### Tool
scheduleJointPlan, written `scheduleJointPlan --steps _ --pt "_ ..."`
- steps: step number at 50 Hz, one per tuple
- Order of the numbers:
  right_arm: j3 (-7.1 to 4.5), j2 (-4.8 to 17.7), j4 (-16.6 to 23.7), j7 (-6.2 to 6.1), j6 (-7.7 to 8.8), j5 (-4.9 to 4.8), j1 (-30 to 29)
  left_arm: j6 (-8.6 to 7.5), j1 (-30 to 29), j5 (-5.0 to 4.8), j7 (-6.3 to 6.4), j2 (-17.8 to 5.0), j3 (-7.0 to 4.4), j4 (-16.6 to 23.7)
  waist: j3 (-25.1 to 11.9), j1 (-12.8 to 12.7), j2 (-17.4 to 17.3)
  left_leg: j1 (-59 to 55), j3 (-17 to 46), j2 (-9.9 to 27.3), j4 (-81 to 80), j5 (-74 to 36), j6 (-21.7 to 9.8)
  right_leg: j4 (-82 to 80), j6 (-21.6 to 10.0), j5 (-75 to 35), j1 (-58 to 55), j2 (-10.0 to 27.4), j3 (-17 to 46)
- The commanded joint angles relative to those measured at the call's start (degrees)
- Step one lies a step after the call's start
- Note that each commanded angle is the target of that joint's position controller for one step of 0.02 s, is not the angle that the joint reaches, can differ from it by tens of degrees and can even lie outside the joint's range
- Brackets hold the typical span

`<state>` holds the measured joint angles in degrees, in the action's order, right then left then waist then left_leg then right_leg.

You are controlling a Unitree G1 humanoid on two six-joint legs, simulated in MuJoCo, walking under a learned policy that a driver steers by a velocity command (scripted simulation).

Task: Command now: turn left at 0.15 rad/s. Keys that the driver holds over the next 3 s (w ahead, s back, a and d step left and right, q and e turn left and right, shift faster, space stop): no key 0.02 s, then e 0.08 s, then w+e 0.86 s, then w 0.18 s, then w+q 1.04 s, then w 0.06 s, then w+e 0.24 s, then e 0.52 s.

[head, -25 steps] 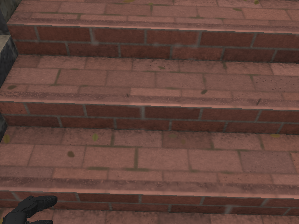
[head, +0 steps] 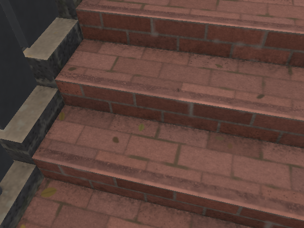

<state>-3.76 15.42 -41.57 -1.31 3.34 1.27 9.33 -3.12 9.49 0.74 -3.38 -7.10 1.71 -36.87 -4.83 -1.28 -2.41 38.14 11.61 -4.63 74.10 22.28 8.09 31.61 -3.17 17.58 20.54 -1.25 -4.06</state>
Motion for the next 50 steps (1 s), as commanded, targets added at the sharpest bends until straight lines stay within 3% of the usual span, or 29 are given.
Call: scheduleJointPlan --steps 1,2,3,4,5,6,7,9,11,15,17,18,19,21,23,27,31,33,34,35,37,38,39,40,41,42,45,47,50 --pt "0.61 -2.37 0.70 2.15 1.34 -0.11 2.26 -0.61 -2.75 -3.69 -1.84 -2.96 0.94 1.70 0.31 3.41 3.53 4.19 -5.62 6.06 -29.35 6.26 3.77 -6.36 -3.69 -4.57 -13.12 9.17 10.41" --pt "1.60 -5.25 -1.49 4.29 0.84 0.07 2.90 -0.46 -1.56 -4.92 -1.81 -7.29 -0.84 -0.45 1.97 3.12 3.55 -5.83 -10.61 6.63 -44.27 3.67 4.35 -7.71 -0.66 7.11 -7.37 5.70 8.92" --pt "2.21 -6.00 0.98 2.39 -2.68 -1.71 -0.02 -0.76 9.11 -0.48 4.33 -13.53 -5.19 -2.95 2.91 -2.04 13.32 -17.06 -21.06 -0.31 -42.05 -2.99 -2.16 -9.49 -5.96 -18.42 -5.42 9.59 10.86" --pt "1.91 -5.17 -0.19 1.01 -3.45 -2.63 5.82 -0.77 9.04 0.83 5.54 -14.34 -5.20 -4.34 0.58 1.31 17.03 -22.08 -17.67 1.56 -45.39 -7.71 -4.23 -5.53 -6.23 -31.07 -6.52 10.48 10.78" --pt "1.40 -0.45 1.31 4.02 -0.03 -1.45 -0.71 -1.29 -1.22 0.57 -1.33 -6.90 -2.28 -2.91 2.28 3.59 3.78 -24.06 -10.47 6.18 -40.95 -22.24 -5.29 -4.20 -2.93 -15.46 2.32 10.90 14.29" --pt "2.07 -2.04 3.45 4.54 1.08 -0.15 -1.29 -1.74 -5.57 -0.96 -3.63 -1.15 -0.37 -1.85 0.31 5.92 6.51 -25.74 -8.97 9.24 -42.48 -20.31 -7.26 -5.28 -2.03 -0.77 4.58 11.08 14.71" --pt "1.84 1.52 4.53 4.79 1.24 0.02 -5.03 -2.53 1.38 -0.68 -2.95 -2.10 -1.20 -2.90 0.39 0.07 4.91 -21.28 -8.79 9.00 -41.15 -9.55 -12.35 -8.27 -2.48 9.01 3.31 8.06 12.55" --pt "0.20 4.63 3.54 3.59 0.62 0.18 -2.17 -2.43 -1.72 1.27 -1.17 -11.80 -5.32 -2.98 4.72 0.84 6.34 -11.39 -11.08 7.16 -41.85 3.89 -13.34 -10.64 -8.85 18.03 -1.72 9.42 16.79" --pt "0.64 1.95 5.67 2.41 1.12 1.14 -5.64 -2.45 1.82 1.86 1.27 -12.13 -6.33 -3.87 4.14 -1.65 9.55 -8.18 -13.26 5.55 -35.25 0.43 -13.45 -15.74 -14.17 23.03 -4.58 14.99 26.42" --pt "0.64 -0.92 5.79 0.68 4.07 1.59 2.93 -1.69 -4.89 0.82 2.76 -8.27 -5.49 -2.44 1.63 4.87 7.02 -28.26 -12.53 6.41 -42.16 -5.52 -16.47 -9.91 -12.73 9.25 5.37 11.46 21.31" --pt "-1.91 6.03 1.33 -1.19 4.46 2.06 21.14 -1.39 -5.21 1.46 1.72 -4.65 -4.72 -0.47 -2.63 11.91 -12.36 -54.80 19.25 23.53 -55.84 -8.00 -31.37 26.14 -2.04 8.81 33.04 -3.79 8.16" --pt "-1.47 7.26 -0.47 -1.28 4.38 2.91 25.54 -2.34 -3.07 2.05 0.30 -5.55 -4.79 -2.55 -2.61 11.45 -9.12 -56.07 29.44 29.48 -59.64 -8.94 -34.00 53.65 -1.34 9.32 42.98 -3.81 12.65" --pt "-0.65 5.53 -2.77 0.31 3.11 4.34 23.00 -2.86 0.35 0.45 0.01 -5.73 -5.06 -5.65 2.71 7.88 -5.46 -48.89 21.56 29.51 -57.27 -13.77 -31.05 75.14 -3.20 2.47 50.22 -3.42 14.98" --pt "4.06 -5.85 -5.71 3.76 0.35 5.53 18.82 -2.17 -0.55 -0.04 0.04 -5.95 -5.17 -6.65 3.51 5.29 0.08 -39.01 2.89 23.88 -56.21 -13.45 -25.42 77.48 -8.30 -10.26 52.56 -2.16 16.40" --pt "4.89 -6.42 -9.40 3.83 -1.08 3.28 21.02 -0.91 -2.50 0.53 -1.67 -3.16 -4.07 -6.37 1.17 4.28 -4.08 -38.79 -3.04 22.75 -57.66 -19.40 -24.42 88.54 -10.75 -5.12 54.81 -1.04 11.53" --pt "7.17 -8.91 -18.17 3.76 0.14 7.89 24.92 -0.27 -11.95 -0.21 -1.90 1.45 0.50 -2.99 3.50 3.44 -0.06 -37.46 -8.72 21.31 -61.31 -11.78 -21.94 98.36 -17.02 -5.07 72.88 1.09 9.96" --pt "7.90 -7.98 -20.20 3.70 1.18 8.74 25.71 1.95 -20.87 -1.11 -2.63 -2.31 1.13 0.07 2.94 3.84 0.43 -26.05 -18.24 17.55 -69.20 -15.45 -20.61 75.25 -14.77 -17.22 61.45 5.86 1.09" --pt "7.23 -3.23 -19.18 5.79 1.15 5.10 20.98 4.85 -30.41 -0.88 -2.48 -2.78 1.35 3.95 1.85 1.66 -2.20 -10.19 -22.11 19.00 -78.06 -43.22 -20.86 56.36 -11.07 -2.71 32.51 4.29 -6.39" --pt "6.72 1.84 -19.09 6.14 2.43 3.50 21.04 5.80 -23.83 -0.52 -3.38 0.10 1.51 1.52 0.72 -2.20 -7.41 -12.18 -23.97 20.71 -72.64 -75.19 -22.90 58.65 -8.68 -4.38 24.79 1.00 -9.50" --pt "5.66 5.73 -18.99 6.23 3.79 2.88 21.61 6.43 -18.77 -0.67 -3.35 -2.01 0.82 -0.19 0.05 -3.77 -5.10 -22.90 -25.76 22.16 -65.93 -95.40 -21.12 51.99 -7.52 -4.07 26.37 -0.74 -8.83" --pt "3.69 9.53 -19.29 5.78 4.23 0.65 22.88 5.22 -10.72 0.42 -2.53 -4.64 -0.57 -2.70 -1.48 -5.17 -8.57 -42.56 -24.66 24.28 -54.69 -108.37 -19.70 30.86 -5.97 4.08 23.96 -6.58 -10.78" --pt "2.89 11.11 -20.08 6.43 3.64 2.52 22.95 4.46 -4.80 -0.33 -1.23 -5.72 -1.59 -4.84 -4.10 -6.59 -11.69 -40.31 -24.38 24.27 -47.07 -114.31 -18.66 27.32 -6.99 1.02 12.98 -7.79 -7.87" --pt "3.38 6.21 -17.70 6.96 3.55 7.21 24.93 4.39 7.05 -1.26 0.25 -9.72 -2.73 -9.10 -16.86 -6.96 -2.74 -20.30 -19.79 20.62 -28.82 -101.40 -15.26 28.27 -13.13 -19.64 -17.05 -4.00 8.87" --pt "4.44 2.36 -16.56 9.54 2.48 7.75 23.14 4.88 22.09 0.33 1.18 -12.63 -3.51 -14.98 -22.24 -10.79 7.07 0.00 -15.09 10.29 -11.26 -43.16 -14.12 6.72 -18.38 -9.06 -34.25 3.72 33.64" --pt "3.07 1.13 -15.54 10.24 1.24 2.76 16.96 4.13 28.59 2.94 1.07 -16.86 -5.91 -17.16 -12.99 -12.94 8.05 10.85 -3.69 1.20 18.18 -19.85 -13.60 -8.90 -19.06 5.32 -24.79 10.65 51.21" --pt "3.19 -2.41 -14.53 9.11 1.58 1.75 13.73 1.69 25.12 3.47 1.78 -14.47 -5.85 -19.34 -3.19 -9.46 5.62 20.63 2.98 2.18 34.19 -22.94 -14.76 -8.61 -16.58 15.45 -15.16 10.73 50.93" --pt "4.80 -6.60 -8.03 5.16 0.66 3.61 3.64 -1.04 5.93 1.85 0.13 -0.08 -1.17 -20.47 0.18 3.66 0.22 26.70 3.02 3.64 42.65 -22.58 -19.59 -6.90 -15.36 7.89 3.63 6.99 35.42" --pt "5.23 -6.09 -6.72 4.69 -1.31 2.70 4.59 -1.31 2.83 3.26 -1.12 0.56 -0.18 -21.14 1.18 7.53 0.46 28.59 -2.79 5.95 43.83 -19.94 -19.83 -8.60 -12.92 -1.69 10.45 5.43 26.14" --pt "6.42 -6.19 -5.24 5.15 -0.74 1.09 -0.46 -1.85 11.02 5.47 -0.27 -2.76 -0.73 -23.81 1.85 5.16 7.15 37.23 -8.58 4.78 58.02 -7.47 -19.10 -10.99 -12.15 0.76 9.89 4.89 22.57"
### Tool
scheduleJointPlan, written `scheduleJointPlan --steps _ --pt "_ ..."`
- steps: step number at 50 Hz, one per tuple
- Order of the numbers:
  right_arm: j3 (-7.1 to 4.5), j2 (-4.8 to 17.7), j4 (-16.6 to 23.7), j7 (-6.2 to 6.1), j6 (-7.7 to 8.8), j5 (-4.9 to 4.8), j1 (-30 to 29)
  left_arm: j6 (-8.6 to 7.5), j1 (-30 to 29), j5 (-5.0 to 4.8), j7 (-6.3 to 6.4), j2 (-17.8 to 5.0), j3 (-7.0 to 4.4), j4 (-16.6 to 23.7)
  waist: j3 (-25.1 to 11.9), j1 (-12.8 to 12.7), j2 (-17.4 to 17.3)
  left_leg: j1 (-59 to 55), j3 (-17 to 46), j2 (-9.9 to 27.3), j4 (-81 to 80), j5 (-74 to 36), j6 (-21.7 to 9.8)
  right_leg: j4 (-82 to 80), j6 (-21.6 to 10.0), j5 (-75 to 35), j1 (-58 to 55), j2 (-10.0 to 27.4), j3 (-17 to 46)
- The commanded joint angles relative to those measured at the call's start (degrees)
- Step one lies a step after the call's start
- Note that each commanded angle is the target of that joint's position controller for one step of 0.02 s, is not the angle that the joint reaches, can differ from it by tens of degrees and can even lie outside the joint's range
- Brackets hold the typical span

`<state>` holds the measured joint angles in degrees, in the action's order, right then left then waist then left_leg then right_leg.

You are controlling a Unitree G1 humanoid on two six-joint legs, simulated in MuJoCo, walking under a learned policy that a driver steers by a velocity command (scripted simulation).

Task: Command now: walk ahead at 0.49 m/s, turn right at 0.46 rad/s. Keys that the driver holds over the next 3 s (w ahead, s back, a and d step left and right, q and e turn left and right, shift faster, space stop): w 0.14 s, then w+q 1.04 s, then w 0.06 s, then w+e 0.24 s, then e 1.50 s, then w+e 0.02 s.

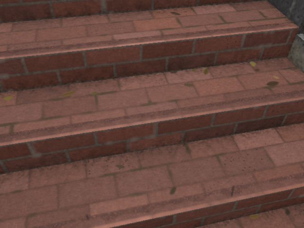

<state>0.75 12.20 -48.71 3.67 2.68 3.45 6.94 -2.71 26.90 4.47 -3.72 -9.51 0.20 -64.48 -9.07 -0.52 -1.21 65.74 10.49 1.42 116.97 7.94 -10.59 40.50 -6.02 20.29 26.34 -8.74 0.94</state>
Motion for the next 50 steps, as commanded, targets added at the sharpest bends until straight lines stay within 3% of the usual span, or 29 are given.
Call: scheduleJointPlan --steps 1,4,6,7,10,11,12,13,14,15,17,19,20,22,23,27,29,32,35,36,37,38,39,40,41,43,45,48,50 --pt "2.47 -3.57 2.92 0.02 0.27 -0.65 -1.21 -2.34 -3.19 2.76 0.26 -0.46 0.99 2.65 7.10 3.13 3.89 13.04 -6.93 -0.50 13.65 6.74 -1.22 -20.09 -8.68 1.52 2.58 12.69 18.17" --pt "2.38 0.42 10.31 -0.92 -0.11 -1.48 -15.36 -2.91 3.40 3.50 -1.08 -3.24 1.23 1.02 7.57 -0.90 3.31 6.88 -7.71 4.88 -11.23 -0.97 1.39 -23.90 -6.80 -1.35 3.88 13.08 17.49" --pt "2.79 -0.38 12.59 -0.86 -1.75 -0.39 -21.41 -2.91 -5.04 -1.31 -2.59 -5.32 1.26 6.74 8.31 1.28 5.27 -17.21 -14.14 4.07 -28.56 9.79 4.96 -35.27 -8.85 -8.43 17.72 15.26 14.89" --pt "3.26 -2.52 11.57 0.34 -2.39 -0.45 -17.18 -3.49 -4.84 -3.33 -2.80 -7.51 1.05 7.37 7.04 2.99 9.35 -26.59 -18.22 1.21 -27.53 9.52 7.35 -34.20 -11.55 -26.93 18.34 18.01 14.49" --pt "0.91 3.91 10.62 1.70 -2.96 -0.98 -8.40 -5.48 -2.77 -5.33 -2.49 -16.42 -2.55 6.84 1.24 6.69 11.25 -24.53 -22.18 -5.69 -54.30 9.55 6.65 -21.46 -10.10 -86.89 -19.09 22.06 9.75" --pt "-0.14 0.62 4.71 -2.46 -0.51 -3.82 6.42 -4.30 0.74 -6.93 3.82 -14.36 -4.03 6.61 -8.38 8.43 5.60 -40.25 -19.86 -7.53 -60.31 30.78 4.29 -4.37 -5.15 -89.13 -25.84 18.19 3.14" --pt "-2.03 7.71 0.71 -4.17 0.25 -3.50 19.77 -4.84 2.83 -6.18 5.71 -11.76 -3.54 8.38 -13.25 11.69 -4.31 -55.72 4.22 2.90 -63.69 27.24 -1.37 14.85 -0.91 -74.61 -12.62 14.83 3.68" --pt "-1.87 12.63 -2.93 -2.46 -1.20 0.80 28.00 -2.25 -0.68 0.75 -2.44 -0.62 -1.32 6.57 -13.00 12.35 -18.42 -68.14 43.96 9.98 -93.00 20.42 -14.20 33.92 -0.60 -16.06 19.19 -2.08 12.85" --pt "-2.54 11.57 -3.44 -2.10 -0.05 1.27 29.95 -2.34 -5.66 -1.80 -3.65 -2.47 -2.90 8.86 0.42 13.06 -16.98 -63.27 48.01 9.62 -96.19 44.34 -7.21 55.74 -2.81 -17.63 35.35 -2.06 21.82" --pt "-2.71 10.05 -3.46 -1.44 1.04 0.14 20.29 -2.91 -9.16 -3.28 -3.03 -2.40 -3.08 8.91 9.44 8.44 -10.25 -51.99 41.54 9.08 -93.31 40.08 -6.20 63.12 -3.81 -22.47 40.52 0.64 19.33" --pt "-0.96 -1.03 -6.03 -1.04 0.73 -0.81 9.78 -2.42 -10.81 -1.14 -0.88 -1.68 -1.61 10.35 5.36 0.70 4.13 -44.44 30.78 7.85 -90.49 25.15 -7.61 69.57 -6.23 -23.63 40.94 3.46 17.09" --pt "0.28 -5.09 -8.82 -1.14 0.93 -1.11 5.10 -1.09 -12.00 -0.94 0.48 -0.64 0.05 11.49 4.14 -3.92 3.82 -39.50 18.37 4.75 -91.54 17.29 -2.12 68.13 -6.91 -23.00 42.39 6.97 13.90" --pt "0.37 -5.46 -11.28 -0.71 0.80 0.07 9.28 -0.67 -12.88 -1.39 0.69 -0.34 0.92 11.63 2.95 -2.90 2.54 -41.78 14.40 3.81 -91.11 11.21 -0.63 68.81 -6.86 -23.77 46.02 7.28 12.23" --pt "-0.24 -3.19 -12.03 0.42 1.57 1.65 11.20 -0.80 -19.84 -2.51 0.26 -1.70 1.44 14.23 4.46 -2.58 2.58 -37.24 5.98 0.91 -93.06 6.33 0.90 65.97 -6.04 -20.39 44.39 10.34 3.74" --pt "0.05 -3.04 -13.12 0.43 2.27 2.09 15.58 -1.11 -20.80 -2.36 0.09 -1.07 1.66 14.19 5.03 -1.80 -4.34 -37.08 6.08 0.58 -94.73 4.34 -0.07 75.86 -5.74 -16.08 44.97 9.89 0.59" --pt "1.45 -4.02 -19.11 -0.65 2.33 4.10 30.08 -1.16 -32.82 -1.48 0.80 -0.21 3.87 19.91 6.88 3.49 -2.34 -52.94 11.66 3.46 -94.06 8.71 -2.31 80.21 -7.52 -12.03 64.09 11.86 1.20" --pt "1.48 -2.95 -19.93 -0.05 2.76 4.52 33.58 -0.04 -41.29 -1.79 1.43 0.17 4.45 24.11 7.49 6.14 -3.01 -50.50 12.76 3.29 -99.28 8.44 -3.34 64.61 -4.43 -15.59 58.56 13.39 -2.78" --pt "2.10 -3.33 -15.80 1.76 3.85 -1.15 28.03 3.63 -50.43 0.17 0.96 2.18 4.42 28.45 9.11 4.65 -6.96 -38.59 10.30 8.88 -111.28 -11.35 -5.66 43.96 -0.39 -4.71 35.77 13.82 -11.24" --pt "0.03 6.05 -12.81 2.53 5.86 -1.92 23.89 4.64 -41.30 -1.63 -0.78 -1.20 2.85 27.74 3.34 -2.48 -11.77 -47.84 6.74 11.42 -103.02 -76.04 -6.39 31.47 1.54 -3.50 13.21 5.50 -12.75" --pt "-1.81 8.55 -12.46 2.11 5.97 -3.14 22.93 3.98 -37.46 -2.66 0.51 -3.79 1.53 27.40 1.90 -4.21 -11.13 -57.65 5.72 11.50 -98.03 -84.69 -4.63 19.49 1.23 -0.59 11.59 3.65 -12.02" --pt "-3.42 9.77 -13.09 2.65 5.66 -1.80 21.34 3.19 -27.49 -3.02 1.92 -6.18 0.08 24.92 -4.40 -7.50 -10.70 -58.42 3.78 9.93 -86.12 -90.94 -1.86 14.00 -0.44 -4.57 -0.46 4.89 -6.50" --pt "-2.41 1.33 -12.63 2.63 5.56 1.02 26.56 2.59 -13.72 -2.74 2.51 -6.64 -0.34 20.26 -21.43 -7.06 3.73 -44.82 4.23 4.89 -67.03 -70.98 0.78 9.09 -9.60 -20.41 -28.26 14.75 12.20" --pt "-0.89 -4.92 -13.08 3.86 4.42 2.19 28.64 2.43 -2.18 -1.64 2.79 -8.92 -0.61 16.10 -24.88 -9.74 19.91 -22.28 4.94 -7.83 -44.78 -4.43 3.40 -11.26 -22.46 -7.36 -41.35 30.23 46.22" --pt "-3.32 -0.75 -14.41 4.70 2.99 -0.77 20.58 1.57 -0.07 -0.10 3.43 -10.67 -1.73 14.62 -7.30 -12.55 13.89 -11.40 9.03 -6.46 -15.54 -8.97 3.13 -20.12 -16.43 18.29 -24.98 29.97 53.95" --pt "-4.18 -0.31 -12.92 3.97 2.68 -2.03 16.05 -0.16 -8.56 -1.55 3.08 -10.18 -1.83 13.86 3.54 -7.91 9.87 -5.02 5.96 -4.60 -5.07 -12.30 1.65 -20.79 -14.47 24.01 -12.88 29.31 47.32" --pt "-3.40 -3.48 -10.67 1.74 2.27 -1.02 11.76 -0.69 -15.16 -2.38 1.68 3.26 1.16 9.38 1.76 -1.25 -3.27 -4.76 3.56 -3.10 0.94 -10.20 -3.66 -16.72 -11.72 0.96 -7.38 29.23 26.96" --pt "-1.82 -8.01 -8.33 1.80 0.86 -1.17 9.34 -1.05 -18.30 -2.27 2.09 8.87 2.61 6.98 2.16 3.29 -1.42 -2.67 2.80 -0.45 -1.22 -8.90 -6.34 -17.38 -6.53 -10.84 -4.85 24.51 11.61" --pt "-0.62 -8.12 -5.84 2.98 -0.04 -2.53 4.18 -2.22 -18.47 -0.28 2.99 6.09 1.06 6.22 4.43 4.19 0.51 0.71 -3.82 1.60 -5.00 -2.46 -5.72 -22.75 -4.49 -10.00 -2.35 20.11 -5.59" --pt "-0.02 -5.86 -3.92 3.54 -0.15 -2.89 -2.47 -1.85 -11.08 1.74 2.16 4.07 1.30 3.55 5.52 1.57 5.98 6.66 -8.05 1.70 6.21 2.14 -5.91 -27.58 -6.73 -10.46 -4.70 21.74 -5.76"
Over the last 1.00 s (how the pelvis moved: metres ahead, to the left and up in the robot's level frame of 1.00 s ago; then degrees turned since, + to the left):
0.34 -0.04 0.13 -28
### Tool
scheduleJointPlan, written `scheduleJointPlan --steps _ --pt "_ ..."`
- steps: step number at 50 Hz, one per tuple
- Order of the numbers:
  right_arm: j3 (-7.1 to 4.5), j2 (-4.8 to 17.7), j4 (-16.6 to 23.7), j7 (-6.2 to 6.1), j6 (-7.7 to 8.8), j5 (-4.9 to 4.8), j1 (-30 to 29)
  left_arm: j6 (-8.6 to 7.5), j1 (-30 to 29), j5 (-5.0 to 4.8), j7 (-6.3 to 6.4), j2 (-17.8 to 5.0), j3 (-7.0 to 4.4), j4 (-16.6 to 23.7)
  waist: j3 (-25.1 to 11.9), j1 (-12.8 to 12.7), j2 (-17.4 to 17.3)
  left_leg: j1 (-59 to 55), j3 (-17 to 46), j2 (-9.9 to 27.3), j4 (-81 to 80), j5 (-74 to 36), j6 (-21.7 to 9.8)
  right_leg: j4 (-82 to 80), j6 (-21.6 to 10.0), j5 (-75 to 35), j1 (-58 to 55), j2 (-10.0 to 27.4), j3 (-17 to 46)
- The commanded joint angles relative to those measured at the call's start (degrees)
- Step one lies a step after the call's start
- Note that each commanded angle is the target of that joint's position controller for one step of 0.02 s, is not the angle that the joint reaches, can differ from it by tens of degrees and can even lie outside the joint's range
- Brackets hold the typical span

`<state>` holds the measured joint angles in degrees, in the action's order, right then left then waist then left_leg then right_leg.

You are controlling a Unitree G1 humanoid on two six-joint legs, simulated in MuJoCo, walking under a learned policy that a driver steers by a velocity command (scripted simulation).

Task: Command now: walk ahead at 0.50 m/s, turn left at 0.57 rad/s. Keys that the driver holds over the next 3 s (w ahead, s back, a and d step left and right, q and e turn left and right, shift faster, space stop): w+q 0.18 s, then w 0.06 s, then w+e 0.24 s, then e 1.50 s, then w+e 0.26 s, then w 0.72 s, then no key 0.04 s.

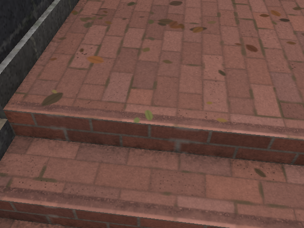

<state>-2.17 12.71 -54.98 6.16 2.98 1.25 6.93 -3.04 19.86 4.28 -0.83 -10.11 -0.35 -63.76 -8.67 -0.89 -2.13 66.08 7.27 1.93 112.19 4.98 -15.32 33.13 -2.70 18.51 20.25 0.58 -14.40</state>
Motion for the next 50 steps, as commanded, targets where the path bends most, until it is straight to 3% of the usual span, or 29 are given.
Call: scheduleJointPlan --steps 1,6,8,9,12,14,15,16,17,18,19,20,21,22,23,25,26,31,33,35,36,39,41,42,43,44,46,48,50 --pt "4.08 -7.47 5.64 0.24 -0.52 -1.01 -6.33 -1.21 -2.06 3.02 -0.95 4.85 2.26 1.13 5.92 2.24 4.87 13.09 -2.53 1.83 11.74 6.19 -2.95 -21.38 -9.71 -7.31 -2.01 14.16 10.43" --pt "4.91 -2.47 13.01 -2.50 -2.31 -0.24 -19.29 -2.06 9.60 5.19 -1.96 2.27 3.75 -2.97 3.64 -1.34 2.78 18.93 -5.39 4.96 -10.10 -1.32 -1.69 -25.50 -8.67 -14.12 -16.38 14.73 5.55" --pt "5.57 -3.63 16.02 -1.30 -5.52 0.68 -27.26 -2.28 8.64 2.40 -4.00 1.27 3.65 -1.91 5.70 -1.24 5.35 1.86 -12.61 6.49 -24.23 11.25 0.56 -33.82 -10.06 -20.73 -6.77 16.17 0.92" --pt "5.40 -4.35 16.12 -0.12 -5.99 0.90 -27.10 -3.19 8.24 0.59 -4.27 -0.88 3.29 -1.10 5.49 0.16 6.42 -8.35 -17.78 4.12 -27.29 13.06 2.15 -33.32 -11.70 -36.56 -2.60 16.02 -1.72" --pt "4.76 -5.21 12.77 0.91 -4.80 0.41 -16.35 -4.77 11.29 -1.03 -3.86 -9.99 0.82 -1.24 4.55 4.18 10.42 -14.82 -17.99 -3.85 -42.47 16.07 3.69 -20.94 -11.84 -78.14 -21.66 19.50 -2.91" --pt "3.29 -1.15 10.25 -1.66 -3.34 -0.16 -6.84 -4.94 14.31 0.82 -4.11 -9.55 -0.15 -0.70 -5.16 5.36 13.10 -39.35 -12.68 -5.34 -48.00 2.62 1.79 -8.99 -8.72 -91.04 -18.61 17.10 -1.28" --pt "3.25 0.57 7.99 -2.83 -3.50 -1.47 2.65 -5.14 16.31 1.56 -5.54 -7.82 0.30 -0.42 -12.95 7.86 9.56 -59.79 -1.81 -1.73 -51.32 2.15 -0.39 3.19 -7.07 -81.81 -1.62 13.75 3.80" --pt "1.48 4.80 4.70 -4.26 -4.18 -0.04 15.01 -4.45 11.01 0.69 -7.01 -7.56 0.06 1.05 -13.77 13.69 2.80 -71.49 11.64 3.71 -66.90 6.20 -2.68 16.62 -4.84 -55.38 12.01 8.18 7.17" --pt "-1.01 11.18 0.18 -4.72 -4.06 2.74 25.16 -2.93 8.85 -1.89 -7.96 -2.42 -0.18 1.49 -11.74 14.62 -5.72 -70.43 34.93 13.10 -84.83 3.29 -4.97 46.49 -2.81 -17.36 22.32 1.44 16.69" --pt "-2.47 12.41 -2.53 -5.41 -2.23 3.99 27.01 -2.70 8.77 -2.97 -7.71 -1.36 -1.28 0.43 -6.93 12.58 -5.08 -63.11 37.94 14.33 -88.28 11.24 0.67 63.90 -3.67 -22.08 28.57 -0.98 30.34" --pt "-2.57 8.04 0.40 -5.81 0.07 -1.26 9.45 -4.10 -1.38 -4.83 -2.40 -0.56 -2.44 12.62 -4.46 4.00 -5.00 -54.74 27.72 15.64 -88.44 12.25 0.09 75.91 -1.93 -12.63 24.89 -0.50 20.41" --pt "-1.35 3.05 -1.05 -5.91 1.62 -1.39 6.37 -4.39 -4.12 -3.80 -0.56 0.87 -2.25 14.96 1.85 1.89 0.84 -47.58 18.60 12.65 -85.70 11.36 3.12 76.31 -2.91 -13.62 28.23 1.32 20.38" --pt "0.32 0.12 -2.98 -3.99 1.60 1.50 7.30 -3.38 -1.67 -3.85 -2.29 4.18 -0.70 7.00 4.94 1.90 -3.37 -43.50 15.66 11.70 -84.46 1.80 4.42 81.08 -8.10 -19.22 36.39 -2.11 32.15" --pt "1.40 -3.48 -3.73 -2.80 1.17 3.37 6.53 -2.77 -1.48 -4.16 -3.01 3.41 -0.82 7.97 3.21 -0.86 0.89 -43.38 11.51 12.49 -84.87 -3.82 6.75 82.25 -10.31 -21.71 38.89 -0.68 31.08" --pt "2.79 -6.77 -3.42 -2.70 0.63 3.52 5.58 -2.19 0.00 -4.55 -4.01 5.04 -0.27 6.81 1.73 -2.60 2.53 -43.62 7.46 11.93 -85.61 -5.37 7.01 81.78 -12.06 -22.70 41.23 -0.21 30.83" --pt "2.11 -5.95 -2.65 -2.94 0.82 3.14 4.54 -1.44 -1.41 -3.89 -5.18 4.83 0.05 7.37 1.29 -4.37 2.54 -43.89 -2.62 10.05 -88.71 -8.59 4.44 84.06 -11.74 -16.40 45.64 1.13 24.46" --pt "2.10 -5.67 -2.83 -3.41 1.04 3.84 5.86 -1.25 -3.38 -4.50 -5.16 4.57 0.32 8.18 1.62 -4.21 -2.70 -45.33 -3.63 10.40 -90.94 -11.25 3.01 96.21 -11.30 -10.69 49.46 0.73 21.49" --pt "3.47 -4.00 -5.70 -4.56 2.37 6.82 13.22 0.08 -20.04 -4.71 -3.75 1.18 2.41 17.96 2.34 -2.07 2.59 -50.40 -12.89 9.79 -95.46 -14.10 4.83 84.39 -12.16 -13.67 57.25 4.07 19.04" --pt "3.31 -1.25 -5.64 -5.24 2.98 6.34 17.25 1.37 -25.60 -4.19 -2.87 -0.59 2.28 21.01 1.66 1.21 -0.04 -54.67 -15.96 9.38 -98.82 -16.45 4.34 67.33 -7.23 -15.88 54.29 6.32 13.96" --pt "2.68 2.57 -3.99 -2.73 2.62 3.81 16.29 4.33 -32.03 -3.11 -3.99 1.81 3.24 22.61 5.35 2.35 -2.30 -47.17 -17.17 13.16 -106.05 -22.47 2.47 50.39 -4.74 0.70 39.92 5.89 7.01" --pt "2.18 6.05 -3.27 -2.67 3.61 2.50 16.62 4.47 -26.49 -2.90 -5.06 4.25 3.47 21.09 5.34 0.35 -6.22 -46.48 -18.77 14.00 -103.20 -42.95 1.26 51.85 -3.44 -2.41 31.18 3.22 3.99" --pt "-0.46 11.17 -0.74 -3.51 5.96 0.52 15.79 1.76 -20.40 -3.20 -3.64 -1.27 0.72 21.58 2.43 -1.77 -3.80 -66.72 -20.25 15.70 -90.38 -69.78 3.74 30.50 -4.11 -0.81 26.50 -4.22 3.91" --pt "-0.66 6.78 1.91 -3.64 5.52 2.46 19.10 0.98 -13.70 -4.06 -1.10 -6.01 -0.61 20.42 -13.48 -0.56 2.29 -51.84 -18.19 9.16 -75.11 -58.21 8.94 25.94 -13.13 -23.49 -1.77 0.16 23.09" --pt "-0.74 6.83 6.31 -3.24 4.58 2.07 11.83 1.42 -7.53 -2.71 0.33 -9.48 -1.92 20.15 -15.18 -4.77 8.02 -40.65 -16.06 1.67 -66.09 -29.48 9.93 11.59 -15.51 -10.99 -10.42 3.14 37.02" --pt "-1.32 4.43 8.48 -2.65 3.09 0.39 4.33 1.23 -0.33 0.40 0.95 -13.54 -3.39 19.10 -13.60 -9.63 16.03 -27.61 -6.56 -4.61 -40.99 12.49 12.46 -6.11 -18.71 -2.36 -13.26 10.86 57.54" --pt "-1.89 4.30 8.40 -1.75 2.00 -1.13 6.21 0.07 0.08 1.33 1.54 -16.14 -4.80 18.05 -11.86 -9.09 12.18 -21.69 5.34 -4.59 -23.41 9.50 12.60 -9.22 -17.32 0.66 -9.25 12.98 61.58" --pt "-0.35 0.58 7.71 -3.34 2.11 0.84 6.74 -1.70 -8.92 -1.56 1.02 -9.72 -3.50 14.80 0.04 -1.19 3.71 -16.46 7.03 -3.63 -16.67 3.56 12.33 -6.62 -13.50 15.94 6.65 7.10 51.15" --pt "0.94 0.08 7.26 -4.78 1.93 2.60 7.60 -2.15 -18.06 -2.76 0.06 -2.67 -1.27 15.57 0.20 4.37 2.70 -16.91 5.95 -2.27 -16.01 4.23 10.84 -6.68 -11.63 9.45 14.27 3.11 42.76" --pt "0.50 2.91 7.12 -5.68 1.89 1.64 6.45 -2.73 -20.67 -2.81 0.01 -1.77 -0.71 17.68 -1.95 4.82 2.29 -15.62 4.67 -2.11 -18.80 4.97 12.64 -7.50 -10.77 -2.33 12.72 1.80 36.67"
Over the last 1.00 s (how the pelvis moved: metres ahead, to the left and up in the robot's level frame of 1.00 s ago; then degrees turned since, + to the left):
0.56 0.08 0.32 19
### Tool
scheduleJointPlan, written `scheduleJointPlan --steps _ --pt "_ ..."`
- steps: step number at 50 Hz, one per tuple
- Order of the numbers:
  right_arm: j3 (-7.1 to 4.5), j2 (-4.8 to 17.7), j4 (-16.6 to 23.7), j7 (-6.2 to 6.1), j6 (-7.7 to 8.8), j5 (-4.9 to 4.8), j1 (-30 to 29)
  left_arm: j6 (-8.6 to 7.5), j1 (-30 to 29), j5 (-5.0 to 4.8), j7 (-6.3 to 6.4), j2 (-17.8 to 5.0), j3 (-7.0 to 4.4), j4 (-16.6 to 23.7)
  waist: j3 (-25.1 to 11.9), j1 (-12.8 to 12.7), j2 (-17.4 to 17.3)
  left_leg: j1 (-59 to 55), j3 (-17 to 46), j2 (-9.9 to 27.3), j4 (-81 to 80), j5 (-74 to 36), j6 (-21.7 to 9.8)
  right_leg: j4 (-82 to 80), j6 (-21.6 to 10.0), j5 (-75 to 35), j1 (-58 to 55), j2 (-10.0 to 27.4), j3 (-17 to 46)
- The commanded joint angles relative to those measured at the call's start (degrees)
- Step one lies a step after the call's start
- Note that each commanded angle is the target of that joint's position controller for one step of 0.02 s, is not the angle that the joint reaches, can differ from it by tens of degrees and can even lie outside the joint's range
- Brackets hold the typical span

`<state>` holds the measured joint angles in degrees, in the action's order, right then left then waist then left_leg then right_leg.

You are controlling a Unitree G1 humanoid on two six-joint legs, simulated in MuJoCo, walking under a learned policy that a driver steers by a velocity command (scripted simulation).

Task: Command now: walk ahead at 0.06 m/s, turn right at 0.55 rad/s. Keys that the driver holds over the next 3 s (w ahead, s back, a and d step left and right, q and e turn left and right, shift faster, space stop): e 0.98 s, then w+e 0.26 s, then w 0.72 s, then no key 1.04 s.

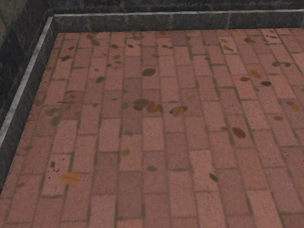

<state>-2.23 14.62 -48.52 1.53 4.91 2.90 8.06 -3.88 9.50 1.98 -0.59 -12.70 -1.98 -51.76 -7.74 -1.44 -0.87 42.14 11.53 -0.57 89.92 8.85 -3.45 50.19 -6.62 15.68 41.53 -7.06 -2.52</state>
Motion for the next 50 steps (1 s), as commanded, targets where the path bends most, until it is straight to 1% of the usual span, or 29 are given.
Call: scheduleJointPlan --steps 1,3,5,6,7,11,13,14,16,17,18,19,20,21,22,23,24,25,26,28,30,32,36,38,41,43,45,48,50 --pt "0.19 3.24 2.28 -1.26 -0.49 -0.05 3.22 -1.73 -8.71 0.67 -0.42 -1.55 0.38 5.62 -5.42 5.19 -0.70 8.43 -1.12 0.97 -0.86 -0.08 3.80 -24.50 -6.50 -4.50 -11.05 9.12 22.49" --pt "-0.21 4.62 4.64 -2.01 -0.94 -0.94 -2.05 -1.87 -7.02 1.05 -0.89 -6.44 -1.24 7.57 -4.59 3.58 1.45 7.15 -5.43 1.79 -4.80 8.03 8.11 -28.21 -6.63 -3.90 -12.10 10.21 19.87" --pt "-0.67 5.46 5.11 -2.72 -1.26 -0.30 -2.00 -1.87 -3.95 0.36 -0.83 -7.38 -1.57 8.99 -4.06 1.97 3.10 5.21 -5.30 1.81 -6.44 9.18 9.84 -29.16 -7.72 -1.53 -12.31 10.84 22.79" --pt "-1.01 5.65 4.26 -2.71 -1.00 -0.31 1.65 -2.16 -6.67 0.20 -1.08 -7.53 -1.38 11.01 -3.17 3.73 6.83 -2.59 -7.91 0.87 0.62 6.14 9.84 -29.54 -7.83 -7.15 -7.18 10.50 21.38" --pt "-1.53 6.62 4.59 -2.50 -0.76 -0.11 2.43 -2.34 -7.73 0.13 -1.15 -8.34 -1.59 12.98 -1.21 4.07 4.99 -3.65 -8.16 -0.24 3.09 5.93 10.31 -30.06 -8.96 -7.56 -4.87 10.84 23.17" --pt "-1.53 6.81 9.23 -3.25 -1.14 0.11 -1.49 -3.20 -3.87 -1.64 -0.45 -5.90 -0.70 15.68 -0.15 1.73 4.11 4.23 -5.13 2.10 -7.55 8.48 12.31 -27.48 -10.07 -4.76 -21.27 13.82 29.93" --pt "-0.76 4.00 11.91 -3.68 -2.12 -0.19 -5.32 -3.55 1.50 -2.02 -0.18 -5.33 -0.97 14.04 0.09 -1.28 4.34 7.53 -3.59 3.45 -25.04 12.42 12.44 -27.51 -9.86 1.25 -30.62 14.57 35.05" --pt "0.03 2.73 12.58 -3.38 -2.21 -0.05 -3.66 -3.79 -2.04 -2.99 -0.58 -5.97 -1.31 15.30 0.45 -0.20 7.76 0.20 -7.33 2.85 -30.46 15.44 11.79 -26.78 -8.66 -0.75 -27.82 13.64 31.54" --pt "0.24 0.91 14.80 -1.40 -2.57 -0.71 -3.04 -3.08 -2.66 -2.80 -1.06 -7.91 -2.05 15.11 1.69 -0.09 8.09 -12.09 -11.07 0.13 -44.17 21.21 9.81 -26.74 -8.59 -5.37 -22.13 11.42 30.40" --pt "0.27 1.03 15.15 -0.52 -1.74 -2.47 -2.43 -2.24 -2.38 -2.56 -1.18 -8.84 -2.52 15.08 0.03 -0.48 6.06 -13.98 -11.26 -1.02 -51.91 15.65 9.21 -25.42 -9.36 -10.35 -24.97 12.40 32.27" --pt "-0.51 1.99 15.60 -0.28 -0.70 -3.48 -0.08 -1.32 -3.47 -2.43 -1.69 -9.64 -2.60 14.68 -1.35 1.86 5.62 -19.48 -11.30 -1.76 -61.10 6.00 7.45 -23.43 -10.17 -16.18 -25.82 12.78 33.89" --pt "-1.18 3.37 15.66 -0.52 0.45 -3.33 0.77 -0.82 -0.69 -2.04 -2.05 -7.97 -2.21 13.96 -2.02 1.84 5.61 -25.37 -10.48 -0.92 -64.02 0.67 4.80 -22.86 -9.44 -14.84 -24.50 12.46 35.19" --pt "-1.91 5.72 16.44 -1.38 1.35 -2.99 0.92 -0.79 2.17 -2.28 -1.64 -5.27 -1.63 12.88 -3.15 1.87 3.35 -31.82 -6.30 3.66 -66.39 -5.64 -0.03 -18.36 -5.06 -4.11 -21.23 9.37 32.69" --pt "-4.63 13.91 17.14 -1.97 1.67 -1.78 0.68 -1.00 0.18 -1.03 -1.83 -1.20 -0.13 17.65 -3.18 0.59 -17.03 -44.73 16.61 19.67 -68.14 -21.73 -19.56 -6.51 4.55 8.32 2.39 -2.83 15.71" --pt "-5.72 14.32 17.00 -3.10 2.29 1.17 4.58 -1.31 -3.05 -0.60 -1.65 -7.41 -1.59 16.79 -3.66 5.39 -8.06 -47.50 24.33 27.85 -70.77 -24.46 -24.97 11.11 9.31 20.26 9.80 -1.54 13.74" --pt "-5.00 11.49 17.04 -3.34 2.67 1.30 2.88 -1.62 -2.28 -1.29 -0.75 -8.38 -1.97 15.21 -2.60 4.30 -0.91 -43.38 18.67 26.26 -69.86 -22.57 -21.04 24.94 10.43 17.78 10.72 0.90 12.59" --pt "-3.08 6.55 18.28 -2.80 2.84 1.03 -2.38 -1.24 0.01 -1.68 0.62 -9.64 -2.39 13.97 -1.23 1.86 -3.09 -38.47 10.52 21.52 -68.67 -22.38 -15.52 35.00 11.42 13.17 10.33 2.40 12.37" --pt "-0.73 1.40 19.42 -2.30 1.62 0.43 -4.56 -0.80 0.47 -0.67 1.76 -8.64 -2.28 13.40 -1.11 1.77 -5.85 -38.49 4.18 17.54 -68.33 -25.53 -12.38 40.93 11.73 8.88 11.18 0.62 13.47" --pt "1.08 -2.07 19.25 -1.98 0.68 -0.73 -4.83 -0.63 -3.54 -0.60 1.96 -7.90 -2.25 15.39 -0.16 2.07 -3.15 -37.63 -0.74 14.69 -68.91 -25.12 -11.59 40.09 11.74 5.54 13.05 -0.54 11.96" --pt "1.17 -1.15 17.69 -1.68 -1.27 -0.39 -0.46 -1.03 -7.05 -1.00 1.82 -5.80 -1.52 16.36 -0.40 3.18 -3.83 -39.73 -4.89 12.74 -68.83 -20.97 -13.10 39.51 12.05 3.53 15.52 -0.34 10.41" --pt "0.90 0.90 17.03 -0.32 -2.76 -0.73 3.56 -1.96 -5.34 -1.22 1.66 -7.30 -2.36 14.68 1.43 4.71 -7.38 -40.65 -7.03 12.67 -69.93 -10.85 -13.80 38.98 11.62 2.00 18.12 -0.46 10.21" --pt "0.64 2.74 16.26 0.64 -3.90 -0.38 5.01 -2.66 -4.66 -0.89 2.08 -8.35 -2.58 13.65 2.20 4.91 -6.37 -38.71 -6.40 15.07 -70.99 -6.90 -15.21 40.33 11.64 -0.44 18.49 -0.56 10.69" --pt "1.17 1.91 14.84 1.88 -3.80 0.75 4.02 -2.63 -4.45 -1.65 2.49 -8.76 -2.48 12.80 2.10 3.68 -5.13 -40.00 -7.16 19.22 -71.49 -12.66 -16.90 41.41 11.94 -3.71 21.37 0.92 12.94" --pt "1.03 1.85 13.68 2.00 -3.68 0.68 4.50 -2.57 -5.28 -1.06 2.30 -7.99 -2.17 12.80 2.20 3.74 -3.26 -41.26 -8.73 20.53 -71.87 -12.85 -17.08 39.62 11.17 -2.01 22.76 2.23 12.15" --pt "0.83 2.23 10.89 1.27 -3.78 0.99 6.32 -2.36 -9.17 -0.97 1.19 -5.10 -0.34 14.05 1.74 4.70 -3.32 -44.16 -11.38 20.30 -73.17 -9.16 -15.78 29.67 9.91 -1.89 24.42 5.14 9.12" --pt "0.49 2.86 10.41 -0.12 -2.61 0.17 3.96 -1.33 -9.31 0.12 -1.38 -3.06 1.04 14.32 1.77 3.82 -3.24 -40.56 -16.84 17.79 -75.32 -6.35 -13.34 16.70 9.41 -0.97 15.35 9.01 1.57" --pt "-0.31 4.68 9.25 -1.55 -0.44 0.89 2.72 -0.08 -8.81 -0.30 -3.45 -1.52 2.44 15.91 2.99 2.82 -4.85 -37.13 -18.31 19.74 -75.46 -11.04 -11.38 9.96 6.94 0.41 6.40 11.72 1.52" --pt "-1.95 8.44 8.61 -2.94 1.42 1.72 2.46 0.61 -7.66 -0.38 -5.18 -2.06 2.73 17.36 3.62 3.28 -3.60 -41.65 -18.55 22.27 -73.72 -17.80 -11.26 1.30 4.60 1.64 2.54 12.31 1.74" --pt "-2.89 9.05 8.14 -2.96 1.82 1.55 4.56 1.36 -7.30 -0.30 -5.10 -3.03 2.07 17.59 4.68 4.48 -4.04 -44.70 -19.50 22.80 -72.75 -14.47 -10.58 -4.55 3.74 1.85 0.15 11.11 -0.11"
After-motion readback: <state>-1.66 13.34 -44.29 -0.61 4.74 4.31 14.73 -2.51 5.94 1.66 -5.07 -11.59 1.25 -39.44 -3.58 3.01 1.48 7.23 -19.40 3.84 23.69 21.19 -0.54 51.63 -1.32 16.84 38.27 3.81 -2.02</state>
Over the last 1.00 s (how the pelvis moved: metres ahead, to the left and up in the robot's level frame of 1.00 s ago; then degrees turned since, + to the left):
0.46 0.03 0.26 -9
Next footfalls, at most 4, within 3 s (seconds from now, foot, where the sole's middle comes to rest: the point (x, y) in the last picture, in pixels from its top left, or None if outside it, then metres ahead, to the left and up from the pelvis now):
0.38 left None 0.12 0.16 -0.72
1.10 right None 0.12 -0.14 -0.72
1.52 left None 0.44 -0.16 -0.56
2.00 right None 0.51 -0.56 -0.56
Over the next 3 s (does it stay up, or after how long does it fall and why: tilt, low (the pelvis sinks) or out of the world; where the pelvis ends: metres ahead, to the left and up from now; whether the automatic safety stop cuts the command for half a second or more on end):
stays up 0.63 -0.51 0.20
